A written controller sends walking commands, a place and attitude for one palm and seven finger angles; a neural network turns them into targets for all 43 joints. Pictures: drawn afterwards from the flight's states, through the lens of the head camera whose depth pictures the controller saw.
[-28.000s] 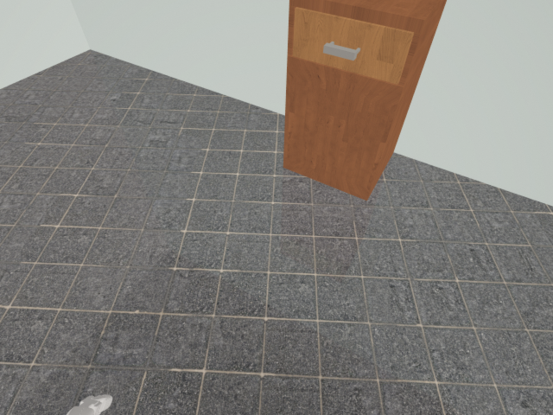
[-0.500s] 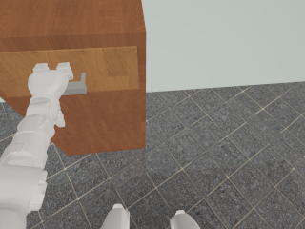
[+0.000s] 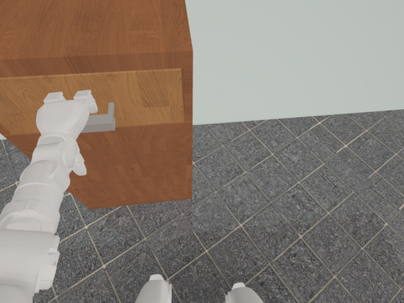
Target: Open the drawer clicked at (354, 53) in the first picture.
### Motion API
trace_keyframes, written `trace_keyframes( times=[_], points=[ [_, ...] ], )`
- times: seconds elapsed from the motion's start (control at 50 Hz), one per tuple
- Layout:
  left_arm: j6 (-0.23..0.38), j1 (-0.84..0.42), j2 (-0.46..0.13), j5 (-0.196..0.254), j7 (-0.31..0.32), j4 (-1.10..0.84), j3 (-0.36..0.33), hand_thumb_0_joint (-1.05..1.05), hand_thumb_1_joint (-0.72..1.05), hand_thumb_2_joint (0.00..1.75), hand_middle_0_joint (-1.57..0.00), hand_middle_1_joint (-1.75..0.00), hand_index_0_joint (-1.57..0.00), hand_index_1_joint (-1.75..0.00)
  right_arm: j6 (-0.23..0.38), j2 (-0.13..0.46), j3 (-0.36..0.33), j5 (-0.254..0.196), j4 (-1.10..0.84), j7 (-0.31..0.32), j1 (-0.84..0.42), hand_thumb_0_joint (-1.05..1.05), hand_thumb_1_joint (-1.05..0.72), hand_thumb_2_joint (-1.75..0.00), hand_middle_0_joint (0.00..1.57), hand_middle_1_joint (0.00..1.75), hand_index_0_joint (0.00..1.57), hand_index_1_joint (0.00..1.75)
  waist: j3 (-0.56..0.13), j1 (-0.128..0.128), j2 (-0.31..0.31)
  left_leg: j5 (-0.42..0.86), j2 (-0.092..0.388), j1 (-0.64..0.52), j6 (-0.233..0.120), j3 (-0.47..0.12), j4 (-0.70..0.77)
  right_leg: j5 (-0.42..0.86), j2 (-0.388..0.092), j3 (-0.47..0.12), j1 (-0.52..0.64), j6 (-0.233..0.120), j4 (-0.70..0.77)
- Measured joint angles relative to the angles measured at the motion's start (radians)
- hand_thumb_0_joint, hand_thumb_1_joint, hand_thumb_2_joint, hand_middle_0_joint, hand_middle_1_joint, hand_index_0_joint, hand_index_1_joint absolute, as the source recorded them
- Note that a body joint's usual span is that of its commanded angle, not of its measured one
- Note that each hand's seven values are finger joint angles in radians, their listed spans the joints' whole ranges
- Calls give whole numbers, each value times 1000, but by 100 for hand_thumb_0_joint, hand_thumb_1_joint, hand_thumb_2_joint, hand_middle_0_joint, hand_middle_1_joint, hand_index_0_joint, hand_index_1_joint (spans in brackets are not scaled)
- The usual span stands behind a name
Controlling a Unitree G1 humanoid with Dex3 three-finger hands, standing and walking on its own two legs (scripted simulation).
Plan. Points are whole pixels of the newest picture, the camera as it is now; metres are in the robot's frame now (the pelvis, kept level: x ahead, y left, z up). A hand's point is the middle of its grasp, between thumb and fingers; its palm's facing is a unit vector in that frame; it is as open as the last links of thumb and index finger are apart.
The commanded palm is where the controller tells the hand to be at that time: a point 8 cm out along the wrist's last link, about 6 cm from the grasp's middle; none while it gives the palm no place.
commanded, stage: lift the fingers back up to retry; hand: left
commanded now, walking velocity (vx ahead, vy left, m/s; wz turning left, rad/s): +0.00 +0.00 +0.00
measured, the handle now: (87, 116) +0.52 +0.25 +0.01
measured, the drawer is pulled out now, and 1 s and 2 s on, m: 0.00 0.00 0.00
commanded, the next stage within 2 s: re-aim the fingers above the handle in 0.52 s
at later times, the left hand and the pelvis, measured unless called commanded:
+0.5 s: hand (66, 118) +0.46 +0.26 +0.07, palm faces -0.06 -0.03 -1.00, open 13.8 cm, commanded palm +0.44 +0.26 +0.12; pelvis +0.03 -0.01 +0.03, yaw +1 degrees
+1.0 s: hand (70, 118) +0.46 +0.25 +0.06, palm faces -0.07 -0.04 -1.00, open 13.8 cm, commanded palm +0.44 +0.26 +0.12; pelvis +0.03 -0.01 +0.02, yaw +1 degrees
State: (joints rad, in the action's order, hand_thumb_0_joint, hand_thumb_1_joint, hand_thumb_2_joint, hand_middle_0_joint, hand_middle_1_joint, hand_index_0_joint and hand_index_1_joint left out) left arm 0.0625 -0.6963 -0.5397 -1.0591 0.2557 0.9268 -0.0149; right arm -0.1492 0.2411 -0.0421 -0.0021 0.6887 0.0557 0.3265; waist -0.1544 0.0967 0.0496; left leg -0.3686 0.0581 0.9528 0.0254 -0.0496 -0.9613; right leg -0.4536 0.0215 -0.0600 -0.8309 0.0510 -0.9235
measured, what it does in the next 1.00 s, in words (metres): stands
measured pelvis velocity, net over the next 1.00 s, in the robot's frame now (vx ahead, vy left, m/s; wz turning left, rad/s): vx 0.03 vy -0.01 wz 0.02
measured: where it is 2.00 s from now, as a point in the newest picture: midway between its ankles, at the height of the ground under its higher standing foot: outside the picture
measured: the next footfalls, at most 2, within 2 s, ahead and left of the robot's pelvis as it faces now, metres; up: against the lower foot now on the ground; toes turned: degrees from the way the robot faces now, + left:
none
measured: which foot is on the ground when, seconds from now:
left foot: down 0.00-1.00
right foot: down 0.00-1.00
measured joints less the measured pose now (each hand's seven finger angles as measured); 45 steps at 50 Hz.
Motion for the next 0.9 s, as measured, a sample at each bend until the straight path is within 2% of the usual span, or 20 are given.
trace_keyframes(
  times=[0.08,0.2,0.3,0.5,0.62,0.7,0.8,0.9],
  points=[
    [11,37,-2,-2,1,-37,-14,0,-49,30,-28,-121,-32,-120,3,-1,-7,2,8,3,3,0,-91,-90,21,30,20,30,4,-4,-1,3,0,-37,0,2,27,7,-2,-1,39,-1,34],
    [-13,59,16,11,12,-82,20,0,-49,30,-30,-120,-32,-120,12,-1,-20,-1,26,1,4,0,-91,-90,21,30,20,30,13,-22,3,8,-6,-98,-1,-2,68,13,-10,7,107,-3,82],
    [-34,48,33,16,-8,-91,40,0,-49,30,-31,-120,-32,-120,17,-3,-18,-4,26,1,-12,0,-91,-90,21,30,20,30,16,-26,4,16,-10,-149,0,-3,106,21,-15,11,159,-6,121],
    [-36,70,34,19,-62,-83,23,0,-49,30,-31,-120,-32,-120,2,1,-12,-10,-11,-10,-34,0,-91,-90,21,30,20,30,8,-34,9,23,-7,-231,5,12,164,27,-16,-1,228,-9,165],
    [18,101,22,14,-75,-93,10,0,-49,30,-31,-120,-32,-120,2,9,-21,-9,-19,-2,-33,0,-91,-90,21,30,20,30,17,-41,6,20,-7,-230,10,3,161,18,-16,8,228,-15,155],
    [42,105,19,11,-52,-119,6,0,-49,30,-32,-120,-32,-120,7,14,-33,-5,-11,1,-31,0,-91,-90,21,30,20,30,20,-47,4,15,-8,-211,14,-6,144,9,-15,17,212,-18,137],
    [19,81,20,8,-29,-108,13,0,-49,30,-32,-120,-32,-120,7,18,-36,-5,6,-1,-34,0,-91,-90,21,30,20,30,20,-44,3,12,-8,-193,16,-12,131,4,-13,22,196,-21,123],
    [-5,67,21,13,-38,-89,13,0,-49,30,-32,-120,-32,-120,1,15,-30,-6,9,0,-32,0,-91,-90,21,30,20,30,18,-33,5,13,-5,-197,15,-7,136,7,-11,17,197,-20,128]
  ],
)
